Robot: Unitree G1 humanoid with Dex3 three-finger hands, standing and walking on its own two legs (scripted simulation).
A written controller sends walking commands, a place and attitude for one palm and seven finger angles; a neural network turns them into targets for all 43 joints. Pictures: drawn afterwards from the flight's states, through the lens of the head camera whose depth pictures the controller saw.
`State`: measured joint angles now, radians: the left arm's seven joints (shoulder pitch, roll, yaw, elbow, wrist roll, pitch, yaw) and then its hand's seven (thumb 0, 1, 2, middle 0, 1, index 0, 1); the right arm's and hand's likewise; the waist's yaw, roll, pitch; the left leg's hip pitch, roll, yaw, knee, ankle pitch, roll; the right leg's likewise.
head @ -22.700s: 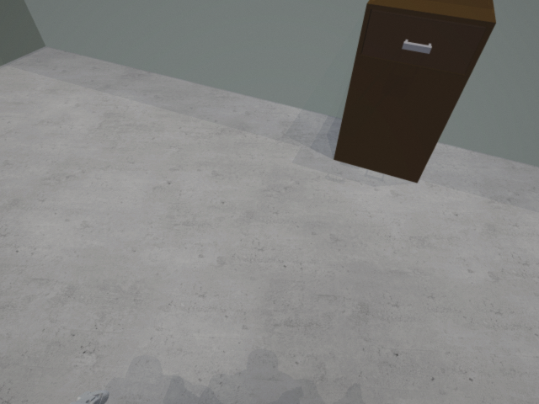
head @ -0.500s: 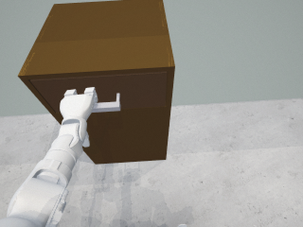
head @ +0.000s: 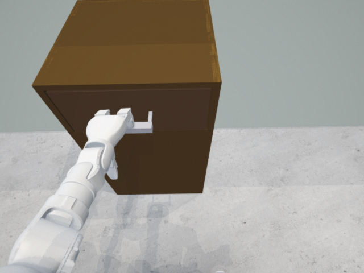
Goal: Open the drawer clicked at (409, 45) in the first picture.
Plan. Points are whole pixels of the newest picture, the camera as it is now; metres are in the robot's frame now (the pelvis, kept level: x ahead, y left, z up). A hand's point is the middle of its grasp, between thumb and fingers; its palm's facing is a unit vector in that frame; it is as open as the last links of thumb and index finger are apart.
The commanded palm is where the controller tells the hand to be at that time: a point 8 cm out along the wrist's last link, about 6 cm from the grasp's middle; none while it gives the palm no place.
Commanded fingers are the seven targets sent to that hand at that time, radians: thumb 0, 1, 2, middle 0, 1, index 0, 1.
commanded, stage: re-aim the fingers above the handle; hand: left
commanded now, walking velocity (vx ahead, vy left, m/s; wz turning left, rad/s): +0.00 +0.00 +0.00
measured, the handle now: (133, 121) +0.51 +0.15 -0.04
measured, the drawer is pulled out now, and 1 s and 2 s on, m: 0.00 0.00 0.00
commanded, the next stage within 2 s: lower the fingers behind the handle in 0.76 s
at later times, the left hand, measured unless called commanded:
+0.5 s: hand (134, 136) +0.43 +0.13 +0.01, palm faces -0.07 -0.09 -0.99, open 13.9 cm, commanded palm +0.41 +0.18 +0.08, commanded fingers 0.00 -0.50 0.30 -0.30 -1.20 -0.30 -1.20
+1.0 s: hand (138, 133) +0.43 +0.12 +0.02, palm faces +0.05 -0.12 -0.99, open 13.9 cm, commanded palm +0.40 +0.17 +0.06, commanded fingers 0.00 -0.50 0.30 -0.30 -1.20 -0.30 -1.20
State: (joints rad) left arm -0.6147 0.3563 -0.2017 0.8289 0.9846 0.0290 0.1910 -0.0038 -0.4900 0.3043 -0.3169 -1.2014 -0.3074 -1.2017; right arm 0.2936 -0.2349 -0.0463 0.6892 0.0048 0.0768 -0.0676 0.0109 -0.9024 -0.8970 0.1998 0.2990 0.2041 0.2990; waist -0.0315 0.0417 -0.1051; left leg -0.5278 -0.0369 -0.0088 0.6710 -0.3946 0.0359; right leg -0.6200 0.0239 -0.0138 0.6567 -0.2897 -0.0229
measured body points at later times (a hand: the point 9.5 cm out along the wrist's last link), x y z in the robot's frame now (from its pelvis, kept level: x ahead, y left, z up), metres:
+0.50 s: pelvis +0.00 +0.00 +0.00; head +0.06 -0.01 +0.44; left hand +0.42 +0.14 +0.07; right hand +0.06 -0.26 -0.14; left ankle -0.05 +0.10 -0.72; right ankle +0.01 -0.11 -0.72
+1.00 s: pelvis -0.01 +0.00 -0.01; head +0.06 -0.01 +0.43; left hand +0.42 +0.13 +0.07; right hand +0.08 -0.28 -0.14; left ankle -0.05 +0.10 -0.72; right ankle +0.01 -0.11 -0.72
